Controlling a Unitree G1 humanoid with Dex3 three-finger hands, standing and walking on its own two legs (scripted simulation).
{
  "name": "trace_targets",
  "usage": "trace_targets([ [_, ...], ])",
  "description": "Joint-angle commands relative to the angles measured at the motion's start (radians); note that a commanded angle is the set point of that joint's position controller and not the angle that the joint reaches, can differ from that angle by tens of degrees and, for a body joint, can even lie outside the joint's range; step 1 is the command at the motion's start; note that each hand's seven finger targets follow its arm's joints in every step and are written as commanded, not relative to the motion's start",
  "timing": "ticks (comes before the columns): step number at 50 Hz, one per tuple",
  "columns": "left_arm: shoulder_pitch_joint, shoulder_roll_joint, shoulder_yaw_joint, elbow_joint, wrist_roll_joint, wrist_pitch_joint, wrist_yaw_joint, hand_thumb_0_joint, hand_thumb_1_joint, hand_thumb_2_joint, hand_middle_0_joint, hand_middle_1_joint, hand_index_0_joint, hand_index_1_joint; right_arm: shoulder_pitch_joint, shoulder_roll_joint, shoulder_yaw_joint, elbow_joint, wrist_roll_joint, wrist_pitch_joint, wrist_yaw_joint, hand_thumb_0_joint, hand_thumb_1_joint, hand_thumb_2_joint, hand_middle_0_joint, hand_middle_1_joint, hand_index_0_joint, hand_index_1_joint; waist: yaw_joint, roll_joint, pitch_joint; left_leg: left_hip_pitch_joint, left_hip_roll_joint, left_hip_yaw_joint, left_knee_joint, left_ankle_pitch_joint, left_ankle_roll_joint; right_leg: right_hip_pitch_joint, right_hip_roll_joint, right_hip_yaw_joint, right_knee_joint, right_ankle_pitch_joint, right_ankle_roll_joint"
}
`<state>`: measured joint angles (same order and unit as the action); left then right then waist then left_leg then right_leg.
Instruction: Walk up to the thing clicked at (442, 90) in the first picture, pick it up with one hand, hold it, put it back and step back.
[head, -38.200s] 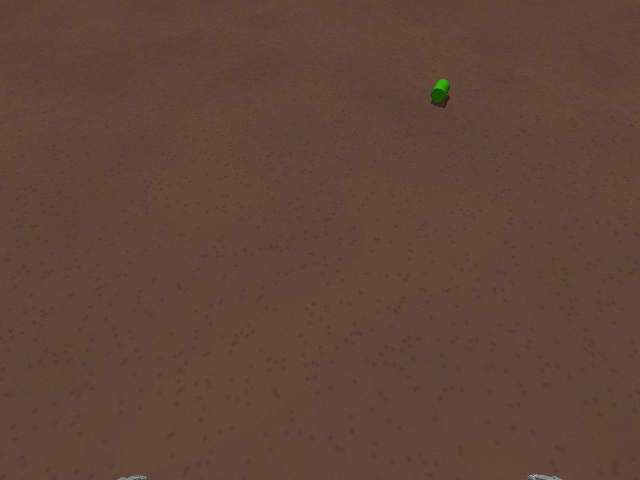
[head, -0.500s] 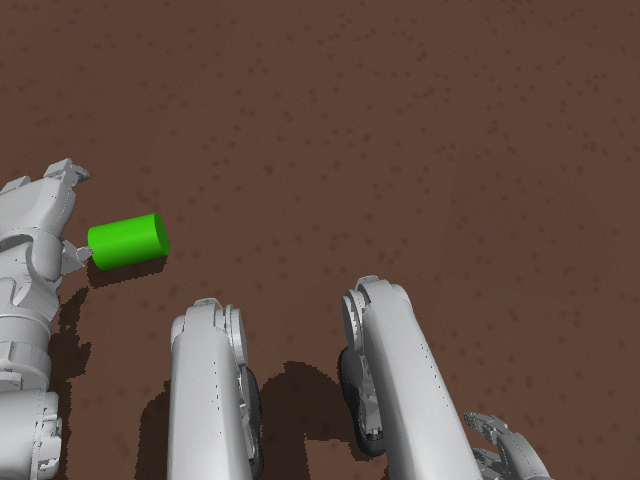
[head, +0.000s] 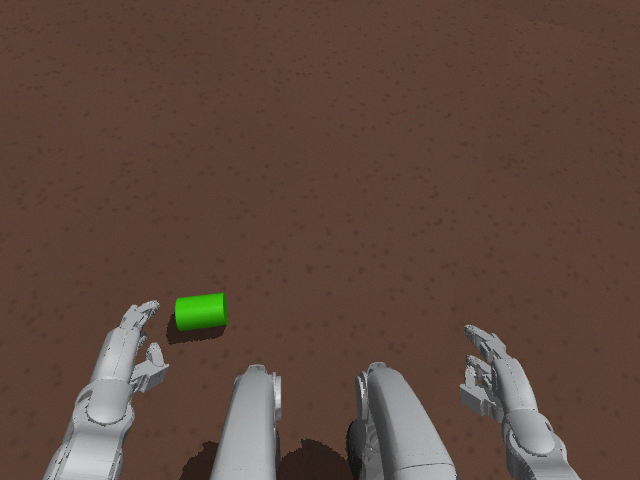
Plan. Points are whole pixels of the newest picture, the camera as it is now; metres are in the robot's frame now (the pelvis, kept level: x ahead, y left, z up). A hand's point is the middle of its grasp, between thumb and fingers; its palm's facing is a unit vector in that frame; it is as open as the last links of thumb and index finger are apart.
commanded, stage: home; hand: left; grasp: from above
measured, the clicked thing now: (202, 311) +0.48 +0.28 -0.55
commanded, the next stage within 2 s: none
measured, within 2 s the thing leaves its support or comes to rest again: neither
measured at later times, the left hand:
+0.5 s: hand (138, 378) +0.22 +0.18 +0.08, palm faces +0.09 -0.98 -0.20, open 7.4 cm
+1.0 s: hand (140, 387) +0.21 +0.18 +0.08, palm faces +0.09 -0.98 -0.19, open 7.4 cm
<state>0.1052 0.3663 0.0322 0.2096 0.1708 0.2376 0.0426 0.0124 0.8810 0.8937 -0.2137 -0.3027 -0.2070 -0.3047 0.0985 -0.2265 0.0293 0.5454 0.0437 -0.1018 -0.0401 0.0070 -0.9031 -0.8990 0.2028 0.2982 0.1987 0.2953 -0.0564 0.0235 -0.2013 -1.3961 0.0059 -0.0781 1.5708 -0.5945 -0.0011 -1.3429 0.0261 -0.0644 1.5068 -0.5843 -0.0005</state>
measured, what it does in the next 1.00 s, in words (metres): rises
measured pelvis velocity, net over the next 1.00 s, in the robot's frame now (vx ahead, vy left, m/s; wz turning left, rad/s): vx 0.06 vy -0.01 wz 0.05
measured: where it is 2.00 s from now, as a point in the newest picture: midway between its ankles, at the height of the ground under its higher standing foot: outside the picture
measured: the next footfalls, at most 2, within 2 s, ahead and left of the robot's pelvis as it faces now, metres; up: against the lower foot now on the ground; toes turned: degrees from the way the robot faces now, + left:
none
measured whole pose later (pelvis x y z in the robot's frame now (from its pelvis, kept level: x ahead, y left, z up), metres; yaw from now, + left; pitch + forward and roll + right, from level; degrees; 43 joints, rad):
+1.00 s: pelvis +0.06 -0.01 +0.13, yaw +3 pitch +10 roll -3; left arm 0.51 0.23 0.03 -0.12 -0.06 0.45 0.01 0.01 0.90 0.89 -0.20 -0.30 -0.20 -0.30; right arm 0.29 -0.22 0.05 0.53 0.01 -0.23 -0.18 0.01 -0.90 -0.90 0.21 0.30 0.20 0.30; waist -0.04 0.04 -0.16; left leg -0.69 0.01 -0.07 1.00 -0.48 -0.01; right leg -0.63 0.03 -0.06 0.94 -0.47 -0.01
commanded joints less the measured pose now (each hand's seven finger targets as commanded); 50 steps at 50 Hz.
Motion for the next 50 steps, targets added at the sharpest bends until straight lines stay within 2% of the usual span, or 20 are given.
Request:
trace_targets([
  [1, -0.037, 0.114, 0.078, -0.257, -0.085, 0.012, 0.041, 0.0, 0.9, 0.899, -0.199, -0.298, -0.199, -0.298, 0.056, -0.146, -0.057, -0.116, 0.004, -0.065, -0.048, 0.0, -0.9, -0.9, 0.2, 0.3, 0.2, 0.3, -0.026, 0.11, -0.277, 0.432, -0.002, -0.026, -0.4, 0.014, 0.023, 0.293, 0.008, 0.033, -0.344, 0.069, -0.023],
  [7, 0.131, 0.038, 0.084, -0.348, -0.172, 0.095, 0.045, 0.0, 0.9, 0.899, -0.199, -0.298, -0.199, -0.297, 0.11, -0.116, -0.032, -0.14, 0.005, -0.09, -0.096, 0.0, -0.9, -0.9, 0.2, 0.3, 0.2, 0.3, -0.014, 0.088, -0.233, 0.582, -0.005, -0.006, -0.519, 0.17, 0.018, 0.497, 0.006, 0.032, -0.493, 0.184, -0.021],
  [8, 0.159, 0.016, 0.071, -0.373, -0.189, 0.11, 0.043, 0.0, 0.9, 0.899, -0.199, -0.298, -0.199, -0.297, 0.118, -0.112, -0.027, -0.147, 0.003, -0.095, -0.105, 0.0, -0.9, -0.9, 0.2, 0.3, 0.2, 0.3, -0.022, 0.083, -0.229, 0.609, -0.008, -0.001, -0.537, 0.202, 0.018, 0.536, 0.006, 0.03, -0.52, 0.213, -0.02],
  [9, 0.187, 0.006, 0.079, -0.379, -0.203, 0.126, 0.044, 0.0, 0.9, 0.899, -0.199, -0.298, -0.199, -0.297, 0.129, -0.113, -0.026, -0.152, 0.003, -0.098, -0.115, 0.0, -0.9, -0.9, 0.2, 0.3, 0.2, 0.3, -0.02, 0.066, -0.214, 0.628, -0.009, 0.003, -0.556, 0.222, 0.018, 0.563, 0.006, 0.029, -0.546, 0.231, -0.018],
  [10, 0.217, -0.003, 0.077, -0.408, -0.214, 0.137, 0.042, 0.0, 0.9, 0.899, -0.199, -0.298, -0.199, -0.297, 0.133, -0.108, -0.024, -0.157, -0.001, -0.102, -0.122, 0.0, -0.9, -0.9, 0.2, 0.3, 0.2, 0.3, -0.018, 0.082, -0.199, 0.653, -0.01, 0.009, -0.576, 0.246, 0.017, 0.595, 0.008, 0.025, -0.571, 0.252, -0.017],
  [11, 0.251, -0.003, 0.093, -0.421, -0.225, 0.147, 0.043, 0.0, 0.9, 0.899, -0.199, -0.298, -0.199, -0.297, 0.142, -0.107, -0.022, -0.163, -0.002, -0.106, -0.129, 0.0, -0.9, -0.9, 0.2, 0.3, 0.2, 0.3, -0.015, 0.072, -0.187, 0.672, -0.012, 0.015, -0.591, 0.271, 0.018, 0.627, 0.008, 0.022, -0.595, 0.274, -0.016],
  [12, 0.276, -0.018, 0.077, -0.437, -0.232, 0.156, 0.04, 0.0, 0.9, 0.899, -0.199, -0.298, -0.199, -0.297, 0.148, -0.1, -0.018, -0.166, -0.003, -0.111, -0.136, 0.0, -0.9, -0.9, 0.2, 0.3, 0.2, 0.3, -0.013, 0.059, -0.17, 0.685, -0.013, 0.016, -0.608, 0.292, 0.018, 0.65, 0.008, 0.018, -0.616, 0.29, -0.014],
  [13, 0.309, -0.021, 0.088, -0.456, -0.24, 0.163, 0.038, 0.0, 0.9, 0.899, -0.199, -0.297, -0.199, -0.297, 0.153, -0.098, -0.02, -0.177, -0.003, -0.114, -0.142, 0.0, -0.9, -0.9, 0.2, 0.3, 0.2, 0.3, -0.006, 0.057, -0.152, 0.7, -0.015, 0.021, -0.62, 0.305, 0.019, 0.672, 0.008, 0.02, -0.638, 0.306, -0.013],
  [14, 0.332, -0.03, 0.08, -0.468, -0.243, 0.17, 0.035, 0.0, 0.9, 0.899, -0.199, -0.298, -0.199, -0.297, 0.155, -0.096, -0.019, -0.179, -0.005, -0.119, -0.147, 0.0, -0.9, -0.9, 0.2, 0.3, 0.2, 0.3, -0.005, 0.046, -0.143, 0.711, -0.016, 0.021, -0.633, 0.319, 0.02, 0.689, 0.008, 0.018, -0.651, 0.319, -0.013],
  [19, 0.407, -0.047, 0.066, -0.517, -0.241, 0.186, 0.018, 0.0, 0.9, 0.899, -0.199, -0.297, -0.199, -0.297, 0.161, -0.091, -0.023, -0.195, -0.015, -0.143, -0.162, 0.0, -0.9, -0.9, 0.2, 0.3, 0.2, 0.3, -0.003, 0.02, -0.076, 0.755, -0.016, 0.021, -0.678, 0.339, 0.024, 0.721, 0.009, 0.012, -0.705, 0.341, -0.007],
  [24, 0.422, -0.049, 0.058, -0.546, -0.229, 0.184, -0.005, 0.0, 0.9, 0.899, -0.199, -0.298, -0.199, -0.297, 0.158, -0.102, -0.036, -0.199, -0.025, -0.164, -0.162, 0.0, -0.9, -0.9, 0.2, 0.3, 0.2, 0.3, 0.005, 0.022, -0.029, 0.782, -0.012, 0.026, -0.718, 0.319, 0.022, 0.726, 0.009, 0.001, -0.723, 0.302, -0.007],
  [26, 0.406, -0.05, 0.053, -0.542, -0.226, 0.18, -0.011, 0.0, 0.9, 0.899, -0.199, -0.298, -0.199, -0.298, 0.154, -0.107, -0.039, -0.196, -0.028, -0.171, -0.16, 0.0, -0.9, -0.9, 0.2, 0.3, 0.2, 0.3, -0.001, 0.019, -0.026, 0.792, -0.01, 0.021, -0.72, 0.342, 0.021, 0.724, 0.009, -0.002, -0.718, 0.32, -0.007],
  [28, 0.382, -0.045, 0.057, -0.516, -0.225, 0.177, -0.017, 0.0, 0.9, 0.899, -0.199, -0.298, -0.199, -0.297, 0.151, -0.113, -0.039, -0.19, -0.031, -0.178, -0.159, 0.0, -0.9, -0.9, 0.2, 0.3, 0.2, 0.3, -0.001, 0.02, -0.002, 0.786, -0.011, 0.025, -0.721, 0.32, 0.022, 0.72, 0.006, 0.0, -0.723, 0.302, -0.005],
  [34, 0.378, -0.034, 0.067, -0.537, -0.221, 0.167, -0.021, 0.0, 0.9, 0.899, -0.199, -0.298, -0.199, -0.298, 0.141, -0.115, -0.041, -0.184, -0.035, -0.191, -0.155, 0.0, -0.9, -0.9, 0.2, 0.3, 0.2, 0.3, 0.014, 0.025, -0.042, 0.81, -0.016, 0.033, -0.708, 0.358, 0.02, 0.754, -0.003, 0.01, -0.721, 0.344, -0.002],
  [37, 0.377, -0.041, 0.056, -0.53, -0.217, 0.166, -0.02, 0.0, 0.9, 0.899, -0.199, -0.298, -0.199, -0.298, 0.137, -0.114, -0.039, -0.181, -0.038, -0.192, -0.153, 0.0, -0.9, -0.9, 0.2, 0.3, 0.2, 0.3, 0.008, 0.03, -0.043, 0.82, -0.016, 0.033, -0.706, 0.38, 0.019, 0.763, -0.002, 0.009, -0.717, 0.371, -0.001],
  [41, 0.372, -0.035, 0.058, -0.529, -0.215, 0.164, -0.016, 0.0, 0.9, 0.899, -0.199, -0.298, -0.199, -0.298, 0.126, -0.112, -0.035, -0.18, -0.039, -0.191, -0.152, 0.0, -0.9, -0.9, 0.2, 0.3, 0.2, 0.3, 0.013, 0.041, -0.028, 0.808, -0.015, 0.027, -0.72, 0.333, 0.018, 0.748, 0.0, 0.006, -0.724, 0.322, -0.003],
  [43, 0.361, -0.041, 0.048, -0.523, -0.217, 0.165, -0.015, 0.0, 0.9, 0.899, -0.199, -0.298, -0.199, -0.298, 0.118, -0.113, -0.033, -0.183, -0.037, -0.191, -0.153, 0.0, -0.9, -0.9, 0.2, 0.3, 0.2, 0.3, 0.01, 0.005, -0.007, 0.791, -0.016, 0.029, -0.721, 0.294, 0.023, 0.746, -0.002, 0.009, -0.741, 0.292, 0.002],
  [44, 0.365, -0.039, 0.057, -0.527, -0.22, 0.163, -0.016, 0.0, 0.9, 0.899, -0.199, -0.298, -0.199, -0.298, 0.122, -0.115, -0.034, -0.183, -0.037, -0.191, -0.153, 0.0, -0.9, -0.9, 0.2, 0.3, 0.2, 0.3, 0.013, 0.019, -0.009, 0.794, -0.016, 0.032, -0.726, 0.279, 0.023, 0.746, -0.002, 0.01, -0.739, 0.278, 0.0],
  [49, 0.373, -0.041, 0.055, -0.526, -0.22, 0.159, -0.016, 0.0, 0.9, 0.899, -0.199, -0.298, -0.199, -0.298, 0.124, -0.114, -0.037, -0.181, -0.037, -0.193, -0.154, 0.0, -0.9, -0.9, 0.2, 0.3, 0.2, 0.3, 0.011, 0.026, -0.038, 0.805, -0.015, 0.031, -0.722, 0.299, 0.021, 0.751, 0.0, 0.011, -0.729, 0.293, -0.001],
  [50, 0.373, -0.037, 0.06, -0.527, -0.221, 0.159, -0.014, 0.0, 0.9, 0.899, -0.199, -0.298, -0.199, -0.298, 0.12, -0.112, -0.036, -0.181, -0.036, -0.192, -0.155, 0.0, -0.9, -0.9, 0.2, 0.3, 0.2, 0.3, 0.019, 0.015, -0.029, 0.798, -0.014, 0.03, -0.721, 0.299, 0.021, 0.75, -0.001, 0.01, -0.734, 0.291, -0.001],
])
